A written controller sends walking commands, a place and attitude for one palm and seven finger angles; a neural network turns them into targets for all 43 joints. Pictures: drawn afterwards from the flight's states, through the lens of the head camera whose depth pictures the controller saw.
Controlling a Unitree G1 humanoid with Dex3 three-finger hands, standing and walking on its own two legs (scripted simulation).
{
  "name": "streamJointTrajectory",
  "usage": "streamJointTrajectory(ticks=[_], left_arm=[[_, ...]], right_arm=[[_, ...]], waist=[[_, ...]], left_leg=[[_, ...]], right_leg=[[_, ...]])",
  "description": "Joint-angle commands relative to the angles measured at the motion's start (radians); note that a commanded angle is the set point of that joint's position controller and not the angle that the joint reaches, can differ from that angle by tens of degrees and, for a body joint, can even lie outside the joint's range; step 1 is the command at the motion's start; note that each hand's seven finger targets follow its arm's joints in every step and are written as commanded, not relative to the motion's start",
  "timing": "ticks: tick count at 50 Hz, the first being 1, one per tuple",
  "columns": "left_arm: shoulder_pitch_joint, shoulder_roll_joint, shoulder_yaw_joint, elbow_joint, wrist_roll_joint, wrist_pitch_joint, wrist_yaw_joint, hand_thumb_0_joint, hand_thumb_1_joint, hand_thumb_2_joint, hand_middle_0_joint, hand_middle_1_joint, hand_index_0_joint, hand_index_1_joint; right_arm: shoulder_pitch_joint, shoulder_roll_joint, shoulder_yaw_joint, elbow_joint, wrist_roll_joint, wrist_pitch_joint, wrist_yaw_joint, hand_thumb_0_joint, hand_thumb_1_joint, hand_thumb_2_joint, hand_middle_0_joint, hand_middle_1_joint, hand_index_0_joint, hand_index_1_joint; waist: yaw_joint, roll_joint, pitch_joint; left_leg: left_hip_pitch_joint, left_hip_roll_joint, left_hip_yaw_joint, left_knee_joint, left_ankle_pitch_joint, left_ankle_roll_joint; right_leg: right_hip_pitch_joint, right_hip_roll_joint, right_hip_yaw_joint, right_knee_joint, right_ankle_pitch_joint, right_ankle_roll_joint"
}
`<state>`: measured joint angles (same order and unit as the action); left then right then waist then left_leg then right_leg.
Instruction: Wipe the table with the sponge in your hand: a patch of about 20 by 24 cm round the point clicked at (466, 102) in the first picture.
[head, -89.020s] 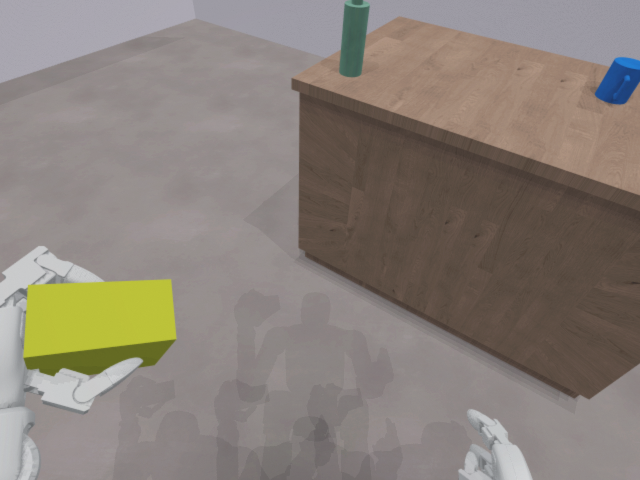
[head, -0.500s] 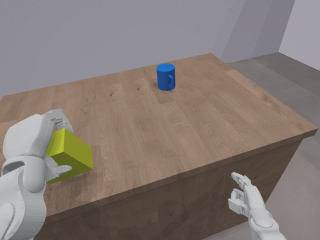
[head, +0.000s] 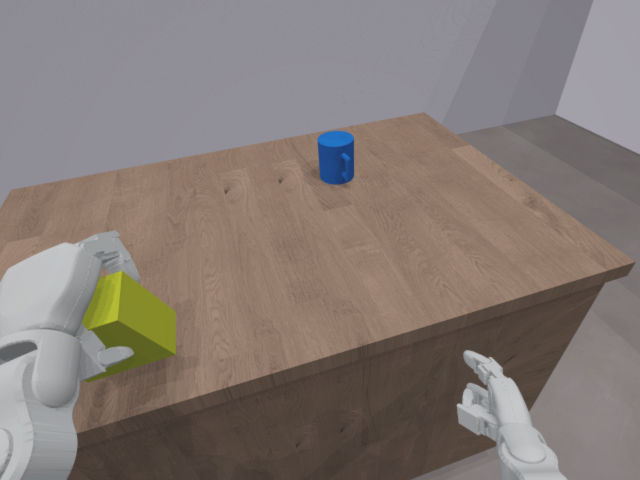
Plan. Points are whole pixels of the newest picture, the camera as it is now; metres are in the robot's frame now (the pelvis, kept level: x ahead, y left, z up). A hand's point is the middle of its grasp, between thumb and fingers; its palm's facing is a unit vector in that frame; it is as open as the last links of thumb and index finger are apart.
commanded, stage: bring the sponge back beside the body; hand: left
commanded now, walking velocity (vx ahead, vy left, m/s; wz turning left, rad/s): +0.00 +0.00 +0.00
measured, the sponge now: (113, 335) +0.20 +0.28 +0.13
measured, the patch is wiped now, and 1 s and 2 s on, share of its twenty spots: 1.00 1.00 1.00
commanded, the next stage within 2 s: step back with the hand held close in 0.18 s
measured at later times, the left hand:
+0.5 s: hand (135, 286) +0.21 +0.24 +0.20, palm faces +0.38 -0.82 -0.42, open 9.8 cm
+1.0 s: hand (90, 308) +0.17 +0.25 +0.22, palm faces +0.42 -0.81 -0.42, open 9.8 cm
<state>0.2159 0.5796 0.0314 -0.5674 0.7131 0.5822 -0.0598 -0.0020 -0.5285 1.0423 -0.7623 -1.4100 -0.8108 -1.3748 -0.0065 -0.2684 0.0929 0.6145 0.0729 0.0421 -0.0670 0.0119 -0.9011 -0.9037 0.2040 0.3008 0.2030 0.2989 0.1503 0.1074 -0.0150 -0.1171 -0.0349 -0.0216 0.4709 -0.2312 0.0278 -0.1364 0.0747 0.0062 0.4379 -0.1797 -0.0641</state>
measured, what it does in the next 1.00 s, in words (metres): stands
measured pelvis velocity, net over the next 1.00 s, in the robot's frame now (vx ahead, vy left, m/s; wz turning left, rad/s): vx -0.04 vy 0.02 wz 0.04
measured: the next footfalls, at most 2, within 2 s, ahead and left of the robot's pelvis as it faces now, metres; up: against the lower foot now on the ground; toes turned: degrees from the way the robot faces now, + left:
right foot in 1.22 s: +0.00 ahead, -0.11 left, +0.00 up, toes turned +4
right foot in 1.76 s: -0.15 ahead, -0.15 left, +0.00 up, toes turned -1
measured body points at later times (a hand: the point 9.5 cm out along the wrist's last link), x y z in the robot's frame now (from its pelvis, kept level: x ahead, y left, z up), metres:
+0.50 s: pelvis +0.00 +0.00 -0.01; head -0.01 +0.01 +0.44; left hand +0.19 +0.28 +0.22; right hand +0.22 -0.20 -0.06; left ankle +0.02 +0.10 -0.74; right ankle +0.05 -0.08 -0.74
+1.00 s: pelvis -0.04 +0.02 -0.02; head -0.02 +0.05 +0.43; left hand +0.14 +0.29 +0.24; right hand +0.14 -0.22 -0.08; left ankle +0.02 +0.10 -0.74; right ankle +0.05 -0.08 -0.74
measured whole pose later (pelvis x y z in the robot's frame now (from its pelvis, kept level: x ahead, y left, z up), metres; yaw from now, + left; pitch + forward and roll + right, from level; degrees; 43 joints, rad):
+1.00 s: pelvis -0.04 +0.02 -0.02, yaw +2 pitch +2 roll -2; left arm 0.44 0.48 0.44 -0.76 -0.05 -0.14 0.15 0.00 -0.54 1.05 -0.77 -1.42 -0.82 -1.39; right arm 0.20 -0.23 0.03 0.56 0.01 -0.02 -0.07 0.01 -0.90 -0.90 0.21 0.30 0.20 0.30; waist -0.04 -0.02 -0.02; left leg -0.47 -0.04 -0.04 0.69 -0.26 0.05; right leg -0.45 0.06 -0.04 0.59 -0.18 -0.03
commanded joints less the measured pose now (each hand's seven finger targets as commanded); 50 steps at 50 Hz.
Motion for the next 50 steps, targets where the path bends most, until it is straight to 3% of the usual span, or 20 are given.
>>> streamJointTrajectory(ticks=[1,4,8,10,14,15,16,17,18,19,21,24,28,34,37,39,43,46,49,50], left_arm=[[-0.251,0.211,0.16,-0.145,0.045,-0.034,0.047,0.0,0.1,1.3,-1.2,-1.6,-1.2,-1.6],[-0.244,0.225,0.175,-0.199,0.035,-0.039,0.04,0.0,0.1,1.3,-1.2,-1.6,-1.2,-1.6],[-0.181,0.195,0.165,-0.166,0.023,-0.036,0.036,0.0,0.1,1.3,-1.2,-1.6,-1.2,-1.6],[-0.245,0.211,0.176,-0.215,0.03,-0.04,0.04,0.0,0.1,1.3,-1.2,-1.6,-1.2,-1.6],[-0.24,0.247,0.198,-0.213,0.031,-0.042,0.046,0.0,0.1,1.3,-1.2,-1.6,-1.2,-1.6],[-0.281,0.162,0.121,0.018,0.056,-0.018,0.048,0.0,0.1,1.3,-1.2,-1.6,-1.2,-1.6],[-0.435,0.07,0.375,-0.216,-0.751,-0.309,0.113,0.0,0.1,1.3,-1.2,-1.6,-1.2,-1.6],[-0.198,0.143,0.393,0.01,-0.741,-0.404,0.136,0.0,0.1,1.3,-1.2,-1.6,-1.2,-1.6],[-0.157,0.068,0.333,-0.015,-0.744,-0.44,0.137,0.0,0.1,1.3,-1.2,-1.6,-1.2,-1.6],[-0.18,0.119,0.423,-0.151,-0.763,-0.503,0.158,0.0,0.1,1.3,-1.2,-1.6,-1.2,-1.6],[-0.114,0.103,0.435,-0.32,-0.793,-0.594,0.181,0.0,0.1,1.3,-1.2,-1.6,-1.2,-1.6],[0.004,0.144,0.528,-0.479,-0.807,-0.678,0.207,0.0,0.1,1.3,-1.2,-1.6,-1.2,-1.6],[0.111,0.099,0.563,-0.406,-0.794,-0.719,0.224,0.0,0.1,1.3,-1.2,-1.6,-1.2,-1.6],[0.136,0.069,0.564,-0.249,-0.8,-0.734,0.224,0.0,0.1,1.3,-1.2,-1.6,-1.2,-1.6],[0.139,0.057,0.552,-0.225,-0.795,-0.737,0.218,0.0,0.1,1.3,-1.2,-1.6,-1.2,-1.6],[0.118,0.07,0.547,-0.293,-0.789,-0.746,0.22,0.0,0.1,1.3,-1.2,-1.6,-1.2,-1.6],[0.135,0.079,0.55,-0.362,-0.783,-0.769,0.227,0.0,0.1,1.3,-1.2,-1.6,-1.2,-1.6],[0.122,0.096,0.569,-0.42,-0.778,-0.788,0.24,0.0,0.1,1.3,-1.2,-1.6,-1.2,-1.6],[0.12,0.119,0.609,-0.419,-0.774,-0.798,0.247,0.0,0.1,1.3,-1.2,-1.6,-1.2,-1.6],[0.118,0.085,0.591,-0.394,-0.77,-0.8,0.245,0.0,0.1,1.3,-1.2,-1.6,-1.2,-1.6]], right_arm=[[-0.281,-0.077,-0.042,-0.204,0.006,-0.07,-0.007,0.0,-0.9,-0.9,0.2,0.3,0.2,0.3],[-0.306,-0.082,-0.043,-0.214,0.006,-0.074,-0.004,0.0,-0.9,-0.9,0.2,0.3,0.2,0.3],[-0.281,-0.084,-0.042,-0.203,0.003,-0.062,-0.002,0.0,-0.9,-0.9,0.2,0.3,0.2,0.3],[-0.298,-0.075,-0.037,-0.224,0.001,-0.074,-0.003,0.0,-0.9,-0.9,0.2,0.3,0.2,0.3],[-0.296,-0.087,-0.042,-0.207,0.003,-0.071,-0.002,0.0,-0.9,-0.9,0.2,0.3,0.2,0.3],[-0.261,-0.088,-0.032,-0.18,0.003,-0.063,-0.015,0.0,-0.9,-0.9,0.2,0.3,0.2,0.3],[-0.05,-0.07,-0.053,-0.362,-0.008,-0.062,-0.003,0.0,-0.9,-0.9,0.2,0.3,0.2,0.3],[0.02,-0.073,-0.026,-0.254,-0.041,-0.067,-0.006,0.0,-0.9,-0.9,0.2,0.3,0.2,0.3],[-0.008,-0.056,-0.035,-0.256,-0.039,-0.064,0.003,0.0,-0.9,-0.9,0.2,0.3,0.2,0.3],[0.046,-0.07,-0.05,-0.256,-0.036,-0.06,0.001,0.0,-0.9,-0.9,0.2,0.3,0.2,0.3],[0.044,-0.082,-0.054,-0.259,-0.046,-0.07,-0.009,0.0,-0.9,-0.9,0.2,0.3,0.2,0.3],[0.048,-0.112,-0.078,-0.26,-0.056,-0.074,-0.008,0.0,-0.9,-0.9,0.2,0.3,0.2,0.3],[0.089,-0.101,-0.099,-0.233,-0.065,-0.08,-0.005,0.0,-0.9,-0.9,0.2,0.3,0.2,0.3],[0.125,-0.109,-0.134,-0.211,-0.044,-0.084,-0.011,0.0,-0.9,-0.9,0.2,0.3,0.2,0.3],[0.122,-0.114,-0.135,-0.216,-0.044,-0.087,-0.009,0.0,-0.9,-0.9,0.2,0.3,0.2,0.3],[0.099,-0.114,-0.134,-0.225,-0.043,-0.093,-0.009,0.0,-0.9,-0.9,0.2,0.3,0.2,0.3],[0.1,-0.1,-0.127,-0.225,-0.052,-0.101,-0.005,0.0,-0.9,-0.9,0.2,0.3,0.2,0.3],[0.104,-0.095,-0.124,-0.214,-0.056,-0.107,-0.006,0.0,-0.9,-0.9,0.2,0.3,0.2,0.3],[0.108,-0.107,-0.13,-0.218,-0.062,-0.118,-0.011,0.0,-0.9,-0.9,0.2,0.3,0.2,0.3],[0.12,-0.1,-0.126,-0.209,-0.066,-0.119,-0.011,0.0,-0.9,-0.9,0.2,0.3,0.2,0.3]], waist=[[-0.006,-0.014,-0.091],[-0.002,0.021,-0.119],[-0.006,-0.071,-0.101],[0.005,-0.013,-0.128],[-0.008,0.004,-0.107],[-0.034,-0.053,-0.023],[-0.14,-0.246,0.094],[-0.122,-0.34,0.028],[-0.124,-0.312,0.022],[-0.129,-0.249,-0.014],[-0.137,-0.048,-0.128],[-0.129,0.149,-0.199],[-0.137,0.036,-0.193],[-0.159,-0.08,-0.224],[-0.154,-0.085,-0.178],[-0.155,-0.061,-0.161],[-0.163,-0.122,-0.127],[-0.169,-0.058,-0.136],[-0.166,0.036,-0.14],[-0.165,0.058,-0.152]], left_leg=[[-0.033,0.019,-0.088,-0.096,0.044,0.016],[-0.027,0.026,-0.093,-0.108,0.04,0.018],[-0.036,0.024,-0.085,-0.095,0.06,0.019],[-0.043,0.022,-0.089,-0.094,0.052,0.02],[-0.035,0.027,-0.091,-0.102,0.046,0.017],[-0.07,0.02,-0.073,-0.102,0.019,0.012],[-0.092,0.029,-0.121,0.006,-0.17,0.034],[-0.062,0.022,-0.104,0.066,-0.176,0.036],[-0.06,0.012,-0.089,0.091,-0.151,0.033],[-0.035,0.027,-0.098,0.119,-0.14,0.029],[-0.035,0.062,-0.109,0.09,-0.05,0.027],[-0.148,0.134,-0.198,-0.021,0.02,0.038],[-0.257,0.159,-0.222,0.01,0.155,0.034],[-0.191,0.177,-0.221,0.038,0.265,0.019],[-0.257,0.179,-0.221,0.024,0.14,0.027],[-0.293,0.166,-0.216,0.021,0.032,0.028],[-0.361,0.127,-0.177,0.093,-0.202,0.027],[-0.341,0.13,-0.184,0.105,-0.239,0.024],[-0.373,0.16,-0.223,0.013,-0.291,0.038],[-0.408,0.185,-0.251,-0.043,-0.331,0.049]], right_leg=[[-0.003,-0.046,0.148,-0.114,-0.126,-0.019],[0.025,-0.042,0.159,-0.107,-0.098,-0.021],[0.011,-0.048,0.141,-0.119,-0.098,-0.009],[0.029,-0.046,0.144,-0.102,-0.09,-0.018],[0.017,-0.036,0.166,-0.111,-0.096,-0.021],[-0.049,-0.033,0.128,-0.125,-0.132,-0.022],[-0.257,-0.086,0.204,-0.223,-0.223,0.012],[-0.291,-0.116,0.193,-0.224,-0.283,-0.008],[-0.307,-0.134,0.206,-0.211,-0.291,-0.016],[-0.314,-0.185,0.239,-0.217,-0.27,-0.019],[-0.231,-0.229,0.201,-0.115,-0.091,-0.027],[-0.082,-0.191,0.134,0.04,0.099,-0.004],[-0.046,-0.169,0.098,0.096,0.188,0.013],[-0.098,-0.169,0.084,0.117,0.177,0.02],[-0.12,-0.156,0.083,0.098,0.101,0.027],[-0.121,-0.179,0.111,0.087,0.109,0.014],[-0.18,-0.239,0.197,-0.001,-0.012,-0.01],[-0.232,-0.246,0.195,0.006,-0.078,-0.021],[-0.222,-0.184,0.137,0.075,-0.108,0.004],[-0.184,-0.137,0.087,0.138,-0.109,0.022]])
